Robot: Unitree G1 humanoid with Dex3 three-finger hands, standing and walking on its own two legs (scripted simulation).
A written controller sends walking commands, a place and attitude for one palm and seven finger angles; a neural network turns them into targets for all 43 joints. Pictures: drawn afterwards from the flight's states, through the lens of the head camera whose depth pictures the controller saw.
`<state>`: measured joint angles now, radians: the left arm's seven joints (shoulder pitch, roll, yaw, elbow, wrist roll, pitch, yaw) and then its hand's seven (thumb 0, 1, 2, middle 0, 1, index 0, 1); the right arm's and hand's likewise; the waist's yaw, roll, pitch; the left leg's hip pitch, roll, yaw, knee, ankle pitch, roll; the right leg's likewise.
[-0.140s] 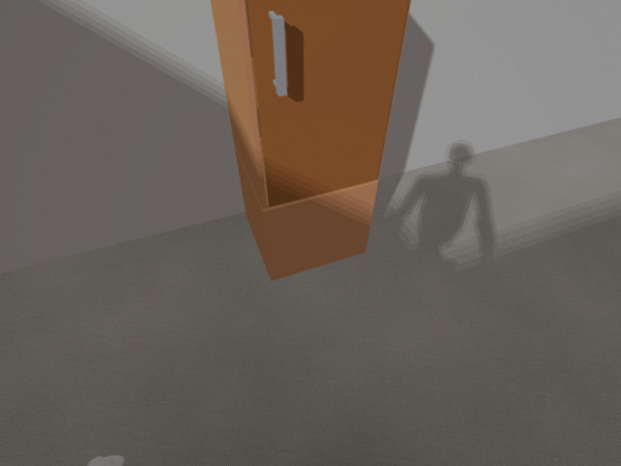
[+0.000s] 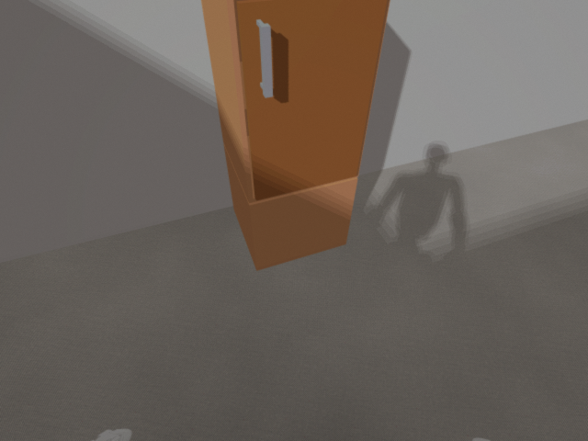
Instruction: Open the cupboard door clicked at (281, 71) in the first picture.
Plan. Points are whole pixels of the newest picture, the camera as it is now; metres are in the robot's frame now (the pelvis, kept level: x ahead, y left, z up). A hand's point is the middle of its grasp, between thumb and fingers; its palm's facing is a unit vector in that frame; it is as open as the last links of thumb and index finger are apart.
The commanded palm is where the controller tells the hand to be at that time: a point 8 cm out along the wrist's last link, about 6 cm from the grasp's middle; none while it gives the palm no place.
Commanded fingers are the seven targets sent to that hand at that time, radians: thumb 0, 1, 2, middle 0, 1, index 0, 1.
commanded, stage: stand and wait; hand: left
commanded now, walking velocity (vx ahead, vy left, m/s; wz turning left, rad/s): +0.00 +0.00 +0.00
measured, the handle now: (263, 59) +0.90 +0.13 +0.13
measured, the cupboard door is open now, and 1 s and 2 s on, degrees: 0 0 0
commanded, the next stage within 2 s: look at it before walking up in 0.70 s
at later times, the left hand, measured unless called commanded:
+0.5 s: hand out of the picture +0.05 +0.23 -0.15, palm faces -0.03 -0.94 -0.33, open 7.4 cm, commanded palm none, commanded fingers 0.00 0.90 0.90 -0.20 -0.30 -0.20 -0.30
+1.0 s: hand out of the picture +0.07 +0.23 -0.15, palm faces -0.04 -0.94 -0.33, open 7.4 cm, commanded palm none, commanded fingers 0.00 0.90 0.90 -0.20 -0.30 -0.20 -0.30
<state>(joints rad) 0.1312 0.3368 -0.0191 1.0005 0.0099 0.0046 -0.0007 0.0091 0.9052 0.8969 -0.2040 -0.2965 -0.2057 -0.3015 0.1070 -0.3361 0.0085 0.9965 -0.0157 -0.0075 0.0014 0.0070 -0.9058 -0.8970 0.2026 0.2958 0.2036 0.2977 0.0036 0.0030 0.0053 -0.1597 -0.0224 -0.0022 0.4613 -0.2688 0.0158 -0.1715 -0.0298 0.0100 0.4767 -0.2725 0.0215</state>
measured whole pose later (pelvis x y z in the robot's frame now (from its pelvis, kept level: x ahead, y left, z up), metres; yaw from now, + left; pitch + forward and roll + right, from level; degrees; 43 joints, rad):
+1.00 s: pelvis -0.01 -0.01 +0.01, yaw +0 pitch -2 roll +0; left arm 0.13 0.33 -0.01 1.08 0.01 -0.01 0.00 0.01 0.90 0.90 -0.20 -0.30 -0.21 -0.30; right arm 0.13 -0.34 0.01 1.10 -0.01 -0.01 0.00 0.01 -0.91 -0.90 0.20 0.30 0.20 0.30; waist 0.00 0.00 0.03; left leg -0.13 0.00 -0.01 0.37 -0.20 -0.01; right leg -0.15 -0.01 0.01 0.39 -0.21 0.00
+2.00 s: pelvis -0.04 -0.03 +0.00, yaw -15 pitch +0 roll +2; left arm 0.28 0.17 0.04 0.93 0.02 0.04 0.00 0.01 0.90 0.90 -0.21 -0.30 -0.21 -0.30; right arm 0.14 -0.23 -0.06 0.95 -0.01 0.06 -0.01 0.01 -0.91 -0.90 0.20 0.30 0.20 0.30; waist 0.03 0.01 0.08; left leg -0.45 0.03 0.00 1.03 -0.40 -0.06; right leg -0.32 0.08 0.11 0.52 -0.19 -0.06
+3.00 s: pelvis +0.06 -0.08 -0.02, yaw -52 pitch -1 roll -2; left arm 0.36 0.21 0.06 1.01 0.02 -0.01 -0.02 0.01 0.90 0.90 -0.21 -0.30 -0.21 -0.30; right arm 0.19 -0.23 -0.04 0.88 -0.02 -0.04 0.02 0.01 -0.91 -0.90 0.20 0.30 0.20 0.30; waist 0.02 -0.02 0.03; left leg -0.40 0.09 0.09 0.60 -0.23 -0.05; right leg -0.10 0.02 0.11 0.56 -0.44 0.01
